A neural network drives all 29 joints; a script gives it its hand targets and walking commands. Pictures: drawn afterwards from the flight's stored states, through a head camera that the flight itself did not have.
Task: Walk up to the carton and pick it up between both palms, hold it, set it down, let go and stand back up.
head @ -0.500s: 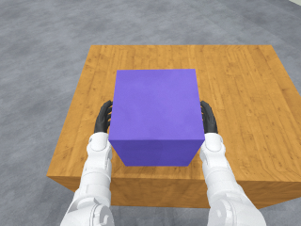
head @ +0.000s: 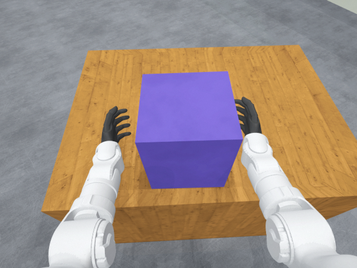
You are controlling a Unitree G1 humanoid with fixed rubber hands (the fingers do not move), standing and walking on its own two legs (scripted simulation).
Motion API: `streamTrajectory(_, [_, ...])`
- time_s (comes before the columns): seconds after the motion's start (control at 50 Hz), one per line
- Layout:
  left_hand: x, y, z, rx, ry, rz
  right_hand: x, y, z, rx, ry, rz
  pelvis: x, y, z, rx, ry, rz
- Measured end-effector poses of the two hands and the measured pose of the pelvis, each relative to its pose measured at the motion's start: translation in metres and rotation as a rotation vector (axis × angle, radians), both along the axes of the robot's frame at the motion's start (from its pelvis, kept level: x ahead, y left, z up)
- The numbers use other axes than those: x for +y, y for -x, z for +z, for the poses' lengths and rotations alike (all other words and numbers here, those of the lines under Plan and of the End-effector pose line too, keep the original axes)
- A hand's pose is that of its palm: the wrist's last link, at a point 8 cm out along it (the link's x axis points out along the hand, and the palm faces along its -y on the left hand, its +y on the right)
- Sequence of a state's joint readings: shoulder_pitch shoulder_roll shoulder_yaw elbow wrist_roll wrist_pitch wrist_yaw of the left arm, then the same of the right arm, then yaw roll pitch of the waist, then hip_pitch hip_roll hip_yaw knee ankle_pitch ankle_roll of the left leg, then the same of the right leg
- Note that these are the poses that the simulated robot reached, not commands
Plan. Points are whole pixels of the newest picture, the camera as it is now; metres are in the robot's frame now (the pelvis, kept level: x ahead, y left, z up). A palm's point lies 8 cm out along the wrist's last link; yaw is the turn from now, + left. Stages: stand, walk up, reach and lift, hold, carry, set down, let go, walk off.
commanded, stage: set down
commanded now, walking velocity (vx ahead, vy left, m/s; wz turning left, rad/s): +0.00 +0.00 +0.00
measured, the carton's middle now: (186, 135) +0.45 +0.00 -0.02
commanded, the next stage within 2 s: none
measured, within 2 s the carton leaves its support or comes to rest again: rests again in 1.14 s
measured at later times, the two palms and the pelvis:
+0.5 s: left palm (99, 139) +0.40 +0.21 +0.04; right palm (265, 137) +0.40 -0.18 +0.04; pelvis -0.01 +0.02 +0.00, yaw -1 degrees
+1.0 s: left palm (84, 140) +0.38 +0.23 +0.06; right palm (270, 135) +0.40 -0.18 +0.06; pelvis -0.02 +0.00 +0.00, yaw +1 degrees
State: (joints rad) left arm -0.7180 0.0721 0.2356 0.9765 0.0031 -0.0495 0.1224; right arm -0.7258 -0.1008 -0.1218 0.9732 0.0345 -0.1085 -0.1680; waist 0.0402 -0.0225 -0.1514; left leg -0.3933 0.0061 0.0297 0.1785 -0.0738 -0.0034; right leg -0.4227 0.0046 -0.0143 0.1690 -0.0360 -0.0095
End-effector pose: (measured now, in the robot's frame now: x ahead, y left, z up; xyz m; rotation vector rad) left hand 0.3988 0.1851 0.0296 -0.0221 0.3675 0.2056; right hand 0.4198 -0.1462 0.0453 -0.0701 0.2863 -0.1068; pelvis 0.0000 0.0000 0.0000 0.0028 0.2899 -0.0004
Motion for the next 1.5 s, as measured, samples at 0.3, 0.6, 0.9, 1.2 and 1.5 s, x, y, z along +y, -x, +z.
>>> streamTrajectory(0.3, [0.022,-0.01,0.044,-0.087,-0.008,-0.076,-0.012,0.009,0.016,0.003,-0.017,0.031,0.018,-0.007,0.0,-0.061,0.015,0.007])
streamTrajectory(0.6, [0.025,-0.005,0.02,-0.058,-0.004,-0.025,-0.031,0.006,0.011,0.014,-0.034,0.086,0.012,0.01,-0.008,0.05,0.007,-0.015])
streamTrajectory(0.9, [0.043,0.009,0.037,-0.036,0.007,-0.009,-0.038,0.011,0.021,0.025,-0.03,0.086,0.0,0.012,-0.004,-0.028,0.006,0.01])
streamTrajectory(1.2, [-0.008,0.004,-0.025,-0.164,0.062,0.002,0.018,0.009,-0.026,-0.044,-0.028,0.077,-0.001,0.039,-0.013,0.108,0.008,0.056])
streamTrajectory(1.5, [-0.002,-0.014,-0.018,-0.066,-0.034,-0.032,0.02,-0.009,-0.04,-0.023,-0.035,0.102,0.003,-0.005,-0.008,0.146,0.005,-0.01])
